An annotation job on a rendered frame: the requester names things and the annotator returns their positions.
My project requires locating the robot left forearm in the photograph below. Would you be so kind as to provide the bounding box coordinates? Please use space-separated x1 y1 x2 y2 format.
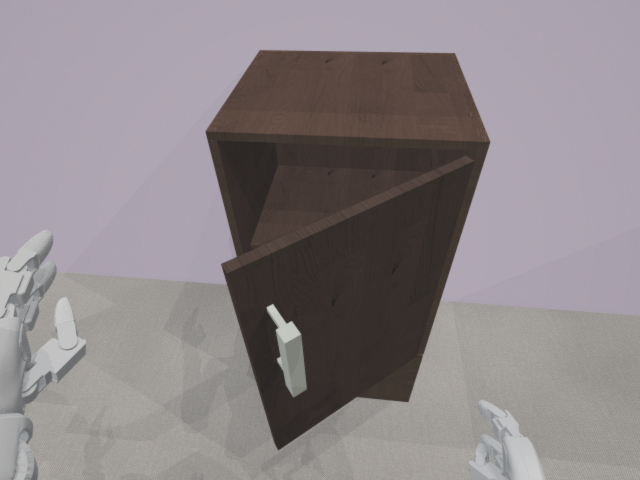
0 413 38 480

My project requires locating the robot right hand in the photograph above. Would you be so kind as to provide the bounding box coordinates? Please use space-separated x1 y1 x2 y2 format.
469 400 546 480

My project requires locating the cupboard door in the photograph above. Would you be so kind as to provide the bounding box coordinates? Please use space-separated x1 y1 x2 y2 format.
221 156 475 450

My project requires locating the handle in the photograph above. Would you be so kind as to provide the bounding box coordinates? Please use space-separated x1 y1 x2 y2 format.
266 304 307 398

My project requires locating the robot left hand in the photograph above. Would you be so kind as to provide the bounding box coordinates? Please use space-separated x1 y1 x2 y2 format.
0 230 86 415

